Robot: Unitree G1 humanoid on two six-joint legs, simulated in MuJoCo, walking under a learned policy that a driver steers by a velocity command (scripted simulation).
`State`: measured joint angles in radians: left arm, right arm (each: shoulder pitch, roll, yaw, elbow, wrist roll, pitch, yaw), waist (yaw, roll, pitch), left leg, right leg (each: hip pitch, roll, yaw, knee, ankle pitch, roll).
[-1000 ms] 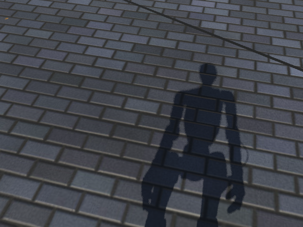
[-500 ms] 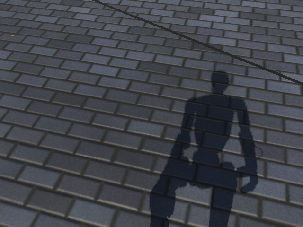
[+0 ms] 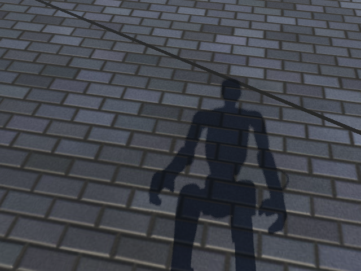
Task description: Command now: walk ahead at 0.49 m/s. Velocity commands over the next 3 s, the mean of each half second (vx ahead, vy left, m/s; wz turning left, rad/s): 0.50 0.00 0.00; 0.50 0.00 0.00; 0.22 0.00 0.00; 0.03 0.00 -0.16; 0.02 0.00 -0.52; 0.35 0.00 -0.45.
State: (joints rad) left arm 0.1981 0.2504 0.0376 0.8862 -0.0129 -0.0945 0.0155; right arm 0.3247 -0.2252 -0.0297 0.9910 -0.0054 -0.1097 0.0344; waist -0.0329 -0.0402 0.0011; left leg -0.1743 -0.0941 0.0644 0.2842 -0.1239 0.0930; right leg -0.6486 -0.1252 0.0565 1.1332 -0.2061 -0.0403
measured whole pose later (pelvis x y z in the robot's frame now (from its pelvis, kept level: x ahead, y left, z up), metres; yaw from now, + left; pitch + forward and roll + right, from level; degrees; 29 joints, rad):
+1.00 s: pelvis +0.55 -0.01 -0.01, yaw +1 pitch +2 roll +0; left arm 0.31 0.25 0.05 0.97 -0.02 -0.10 0.00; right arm 0.17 -0.24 -0.05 0.90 0.00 -0.10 0.04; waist 0.00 -0.03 0.03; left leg -0.35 -0.03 0.06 0.47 -0.15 0.07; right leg -0.41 -0.05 0.03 1.18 -0.37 -0.05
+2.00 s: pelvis +0.77 -0.04 -0.03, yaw -5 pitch +1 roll +0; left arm 0.14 0.27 0.09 0.91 -0.01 0.02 0.00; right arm 0.22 -0.26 -0.09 0.99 0.02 0.00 -0.09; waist -0.01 0.03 0.05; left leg -0.24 0.09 0.10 0.67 -0.43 -0.04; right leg -0.39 0.02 -0.06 0.65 -0.23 -0.06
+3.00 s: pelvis +0.88 -0.14 -0.02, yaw -35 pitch +3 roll +0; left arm 0.10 0.27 0.06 0.69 -0.02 -0.05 -0.03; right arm 0.39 -0.30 -0.07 0.90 0.02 -0.07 0.00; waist -0.06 0.02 0.00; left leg -0.17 0.13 0.05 0.79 -0.48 -0.03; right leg -0.43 -0.01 -0.04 0.61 -0.24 -0.05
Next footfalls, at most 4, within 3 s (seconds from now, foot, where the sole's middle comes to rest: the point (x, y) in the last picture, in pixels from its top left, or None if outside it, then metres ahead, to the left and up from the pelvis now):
0.30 right None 0.33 -0.17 -0.78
0.86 left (163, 238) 0.65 0.07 -0.78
1.34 right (210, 190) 0.86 -0.13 -0.78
1.62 left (154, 210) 0.77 0.11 -0.78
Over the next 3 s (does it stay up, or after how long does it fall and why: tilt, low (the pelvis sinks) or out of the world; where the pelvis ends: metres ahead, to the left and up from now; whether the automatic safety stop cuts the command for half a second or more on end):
stays up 0.88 -0.14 -0.02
